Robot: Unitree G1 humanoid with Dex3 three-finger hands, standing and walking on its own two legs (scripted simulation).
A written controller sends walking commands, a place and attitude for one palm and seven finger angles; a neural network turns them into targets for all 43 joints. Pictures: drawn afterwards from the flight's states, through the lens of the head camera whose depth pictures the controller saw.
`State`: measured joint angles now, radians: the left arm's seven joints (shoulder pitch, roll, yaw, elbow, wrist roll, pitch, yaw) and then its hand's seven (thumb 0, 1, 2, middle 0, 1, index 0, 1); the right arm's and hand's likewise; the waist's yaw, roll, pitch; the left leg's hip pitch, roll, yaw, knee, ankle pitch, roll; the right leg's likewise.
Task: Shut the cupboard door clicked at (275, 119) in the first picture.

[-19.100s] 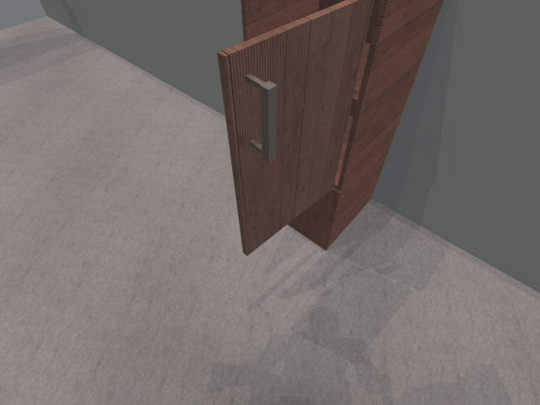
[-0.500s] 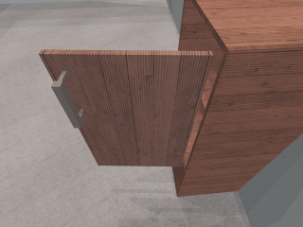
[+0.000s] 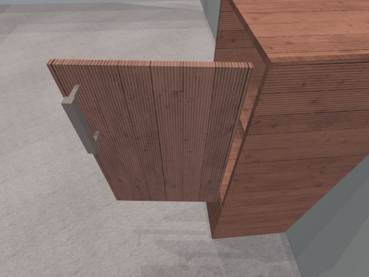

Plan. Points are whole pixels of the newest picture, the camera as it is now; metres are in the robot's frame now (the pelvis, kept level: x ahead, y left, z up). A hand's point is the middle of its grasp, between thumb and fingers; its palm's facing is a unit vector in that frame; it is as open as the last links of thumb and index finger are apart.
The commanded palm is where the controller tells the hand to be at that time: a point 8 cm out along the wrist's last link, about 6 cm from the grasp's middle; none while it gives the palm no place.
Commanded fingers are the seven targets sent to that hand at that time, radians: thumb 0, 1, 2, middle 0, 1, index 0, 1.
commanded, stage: look again from close up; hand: left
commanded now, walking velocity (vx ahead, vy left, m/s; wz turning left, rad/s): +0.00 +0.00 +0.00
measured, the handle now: (85, 121) +0.40 +0.25 +0.12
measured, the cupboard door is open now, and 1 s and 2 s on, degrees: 84 84 84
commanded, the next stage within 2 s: raise the hand and make a fist in 0.24 s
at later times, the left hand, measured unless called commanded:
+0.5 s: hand out of the picture +0.13 +0.20 -0.05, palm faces +0.26 -0.94 -0.20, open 7.1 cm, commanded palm +0.08 +0.23 -0.06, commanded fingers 0.00 0.90 0.90 -0.35 -0.46 -0.35 -0.46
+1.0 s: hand (83, 275) +0.12 +0.19 +0.04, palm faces -0.01 -1.00 -0.03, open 5.0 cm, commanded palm +0.09 +0.25 +0.01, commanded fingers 0.00 0.90 0.90 -0.81 -0.96 -0.81 -0.96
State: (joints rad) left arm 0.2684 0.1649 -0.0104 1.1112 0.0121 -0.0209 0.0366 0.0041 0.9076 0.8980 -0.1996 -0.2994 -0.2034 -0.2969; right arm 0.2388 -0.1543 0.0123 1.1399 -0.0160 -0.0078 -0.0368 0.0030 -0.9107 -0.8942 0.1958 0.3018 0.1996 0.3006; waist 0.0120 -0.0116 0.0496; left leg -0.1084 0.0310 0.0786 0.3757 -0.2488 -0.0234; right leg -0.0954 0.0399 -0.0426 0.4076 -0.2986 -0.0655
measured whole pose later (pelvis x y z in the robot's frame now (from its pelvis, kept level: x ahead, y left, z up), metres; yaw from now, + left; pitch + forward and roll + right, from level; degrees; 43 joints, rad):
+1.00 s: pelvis -0.09 +0.03 -0.08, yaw +4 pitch +8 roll -3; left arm 0.35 0.19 0.00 -0.20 -0.22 -0.44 -0.20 0.02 0.91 0.90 -0.62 -0.77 -0.63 -0.77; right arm 0.17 -0.20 0.05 0.52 0.02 -0.26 -0.03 0.01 -0.90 -0.89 0.20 0.30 0.20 0.30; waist 0.05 0.05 -0.07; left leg -0.78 0.01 -0.03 1.09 -0.44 0.02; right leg -0.70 0.00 -0.14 1.04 -0.48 -0.04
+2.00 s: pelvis -0.05 +0.02 -0.01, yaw +3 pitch -1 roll +0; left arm 0.20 0.27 0.25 -0.25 -0.32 0.04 -0.22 0.02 0.90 0.90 -1.30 -1.50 -1.30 -1.50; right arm 0.24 -0.26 0.07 0.61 0.06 -0.26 -0.08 0.01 -0.90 -0.89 0.20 0.30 0.20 0.30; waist 0.06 0.06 -0.03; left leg -0.29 0.01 0.01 0.61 -0.30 0.00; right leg -0.23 0.01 -0.10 0.59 -0.34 -0.04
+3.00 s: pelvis -0.03 +0.03 -0.01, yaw +2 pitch -1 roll +0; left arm -0.03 0.26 0.19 0.00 -0.23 0.03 -0.12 0.02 0.90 0.90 -1.30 -1.50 -1.30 -1.50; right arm 0.22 -0.24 0.05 0.65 0.06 -0.23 -0.06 0.01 -0.90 -0.89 0.20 0.30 0.20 0.30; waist 0.03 0.03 -0.02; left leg -0.26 0.00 0.04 0.57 -0.30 0.02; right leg -0.22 0.00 -0.06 0.56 -0.34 -0.03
